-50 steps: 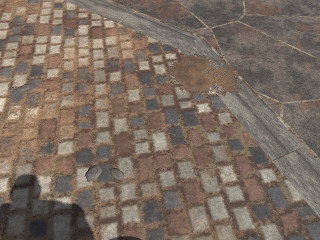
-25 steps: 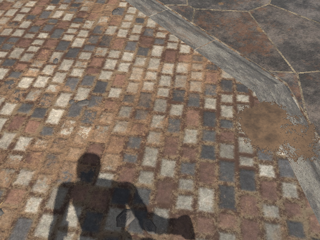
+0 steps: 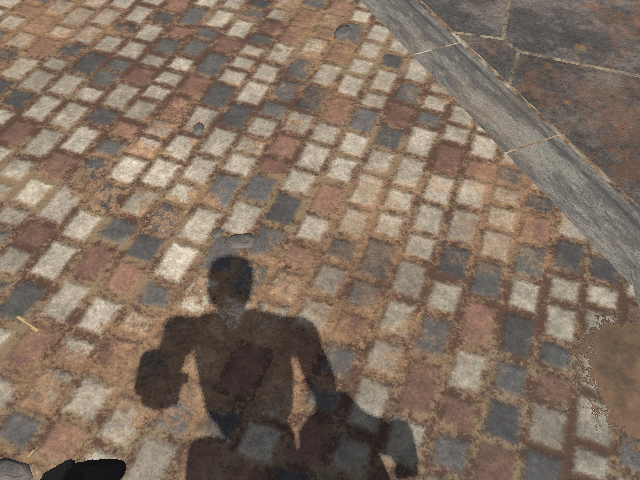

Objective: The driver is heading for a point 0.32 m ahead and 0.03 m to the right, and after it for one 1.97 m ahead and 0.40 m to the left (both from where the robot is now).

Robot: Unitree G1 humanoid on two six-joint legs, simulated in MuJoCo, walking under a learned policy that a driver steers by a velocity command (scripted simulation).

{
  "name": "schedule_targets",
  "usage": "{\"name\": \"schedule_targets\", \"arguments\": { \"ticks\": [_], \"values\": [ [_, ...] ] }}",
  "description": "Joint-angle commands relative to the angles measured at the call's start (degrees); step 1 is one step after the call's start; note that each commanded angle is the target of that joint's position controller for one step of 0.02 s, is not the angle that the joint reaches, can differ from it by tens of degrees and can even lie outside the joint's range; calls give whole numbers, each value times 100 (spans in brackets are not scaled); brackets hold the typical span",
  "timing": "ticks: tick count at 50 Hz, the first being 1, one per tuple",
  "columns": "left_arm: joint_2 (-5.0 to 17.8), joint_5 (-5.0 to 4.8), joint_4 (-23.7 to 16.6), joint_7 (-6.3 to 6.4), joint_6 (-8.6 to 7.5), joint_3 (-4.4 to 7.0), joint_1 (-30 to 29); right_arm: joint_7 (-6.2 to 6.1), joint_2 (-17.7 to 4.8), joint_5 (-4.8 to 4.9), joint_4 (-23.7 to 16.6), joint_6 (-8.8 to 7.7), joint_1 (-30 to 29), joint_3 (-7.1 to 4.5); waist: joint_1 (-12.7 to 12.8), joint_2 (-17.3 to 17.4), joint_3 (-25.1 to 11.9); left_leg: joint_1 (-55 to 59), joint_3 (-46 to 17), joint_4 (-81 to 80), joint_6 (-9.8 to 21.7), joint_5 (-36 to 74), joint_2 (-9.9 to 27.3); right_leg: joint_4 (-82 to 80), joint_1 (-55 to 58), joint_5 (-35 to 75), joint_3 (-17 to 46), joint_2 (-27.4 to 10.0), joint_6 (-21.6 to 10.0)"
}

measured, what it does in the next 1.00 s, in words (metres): walks ahead: right foot, then left foot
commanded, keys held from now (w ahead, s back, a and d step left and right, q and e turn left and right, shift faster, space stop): w+q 0.06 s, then w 0.06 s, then no key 0.88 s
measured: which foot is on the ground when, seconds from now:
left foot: down 0.00-0.20, up 0.22-0.52, down 0.54-1.00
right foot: up 0.00-0.16, down 0.18-1.00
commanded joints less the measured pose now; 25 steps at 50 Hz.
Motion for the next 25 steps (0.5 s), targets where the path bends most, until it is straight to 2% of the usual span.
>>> {"name": "schedule_targets", "arguments": {
  "ticks": [1, 4, 6, 7, 8, 9, 10, 11, 12, 13, 14, 15, 17, 19, 20, 22, 25],
  "values": [
    [246, -49, -485, -60, -80, 3, -592, -65, -1007, 23, -342, -53, 60, -247, -72, 662, -109, -494, -900, -553, 668, 1003, 1129, -971, 704, 901, -329, 432, 14],
    [403, -90, -625, -141, -148, 18, -772, -78, -942, 48, -256, -14, 273, -228, -138, 735, -124, 0, -1257, -167, 617, 836, 1333, -1392, 729, 805, -206, 495, -91],
    [506, -80, -627, -207, -220, 33, -689, -113, -894, 18, -218, 17, 354, -210, -105, 824, -145, 392, -1490, 130, 583, 990, 1529, -1528, 808, 467, -221, 490, -220],
    [568, -45, -603, -214, -256, 53, -546, -133, -896, -5, -213, 47, 330, -208, -19, 923, -134, 540, -1536, 382, 511, 1522, 1530, -1617, 957, 241, -288, 537, -321],
    [646, 15, -498, -203, -297, 98, -155, -146, -853, -15, -244, 76, 237, -187, 204, 974, -299, 641, -1445, 842, 372, 2409, 1355, -1884, 1468, 347, -453, 663, -471],
    [827, 133, -388, -191, -347, 159, 397, -144, -728, -37, -334, 76, 116, -132, 479, 925, -768, 465, -1227, 1650, 136, 2971, 1030, -1830, 2465, 1129, -351, 435, -702],
    [1186, 265, -315, -182, -363, 232, 1195, -152, -545, -150, -507, 51, 159, -44, 719, 256, -1635, -546, -897, 3218, -167, 1756, 608, -1283, 4187, 2973, 548, -558, -1163],
    [1360, 195, -63, -220, -245, 299, 1713, -127, -282, 0, -387, 9, 1266, 40, 446, -1605, -2565, -2305, -500, 5156, -586, -2467, -207, -1432, 5996, 3493, 2735, -1903, -2316],
    [935, -32, -106, -254, -174, 196, 1725, -126, -840, 43, -247, 19, 1256, -42, 561, -995, -2435, -2760, -844, 5797, -653, -2671, 98, -1740, 5771, 2410, 3165, -1899, -2202],
    [643, -63, -206, -235, -117, 100, 1334, -133, -1058, 62, -356, 77, 550, -108, 672, -513, -1578, -3035, -716, 5933, -725, -2299, 269, -1817, 5020, 2246, 2316, -1634, -1946],
    [470, 2, -256, -229, -63, 1, 946, -159, -1027, 3, -443, 138, 125, -100, 577, -84, -1118, -2899, -499, 5683, -771, -1998, 473, -1932, 4213, 2541, 1662, -1353, -1792],
    [331, 30, -237, -229, -38, -62, 707, -171, -941, -70, -520, 190, -85, -105, 431, 22, -807, -2687, -399, 5257, -784, -1798, 671, -2050, 3538, 2813, 1255, -1153, -1730],
    [244, 98, -119, -236, -25, -122, 467, -167, -578, -56, -522, 302, 87, -40, 109, -334, -689, -1857, -161, 4209, -794, -1596, 906, -2315, 2697, 3022, 619, -750, -1584],
    [447, 104, -43, -202, 10, -74, 329, -196, -343, -65, -522, 337, 100, 46, 46, -569, -813, -1299, 137, 3178, -887, -1321, 880, -2411, 2416, 3533, 218, -625, -1624],
    [548, 76, -4, -177, 41, -47, 327, -204, -320, -78, -522, 344, 44, 72, 65, -586, -975, -1019, 189, 2771, -895, -969, 885, -2412, 2423, 3580, 131, -623, -1622],
    [655, 17, 79, -142, 116, -26, 390, -201, -418, -70, -495, 384, -62, 65, 116, -572, -1150, -673, 265, 2221, -886, -366, 855, -2442, 2509, 3072, 75, -662, -1584],
    [609, -49, 158, -135, 230, -79, 337, -174, -494, -100, -470, 461, -278, 36, 97, -474, -918, -95, 404, 1243, -735, 334, 780, -2464, 2215, 1031, 51, -547, -1363]
  ]
}}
